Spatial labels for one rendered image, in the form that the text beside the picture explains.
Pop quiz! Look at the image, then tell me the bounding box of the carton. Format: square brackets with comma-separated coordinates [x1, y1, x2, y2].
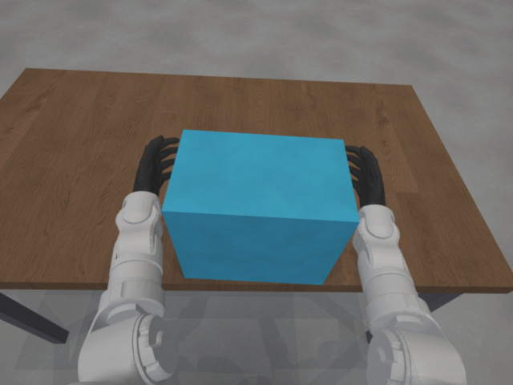
[161, 129, 360, 285]

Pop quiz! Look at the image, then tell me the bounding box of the left robot hand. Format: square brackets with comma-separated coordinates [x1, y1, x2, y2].
[133, 135, 180, 197]

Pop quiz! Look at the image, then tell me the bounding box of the table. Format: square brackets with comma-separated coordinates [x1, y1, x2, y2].
[0, 68, 513, 344]

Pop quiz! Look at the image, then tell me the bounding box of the right robot forearm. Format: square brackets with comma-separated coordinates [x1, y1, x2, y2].
[353, 205, 467, 385]

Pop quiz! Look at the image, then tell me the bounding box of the right robot hand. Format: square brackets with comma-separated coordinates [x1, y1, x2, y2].
[345, 146, 386, 208]

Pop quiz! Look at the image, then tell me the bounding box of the robot left upper arm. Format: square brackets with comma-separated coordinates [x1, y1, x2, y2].
[68, 313, 178, 385]

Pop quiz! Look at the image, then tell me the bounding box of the left robot forearm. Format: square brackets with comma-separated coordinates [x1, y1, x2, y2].
[78, 191, 165, 382]

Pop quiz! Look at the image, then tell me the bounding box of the robot right upper arm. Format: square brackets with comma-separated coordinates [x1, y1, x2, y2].
[366, 326, 466, 385]

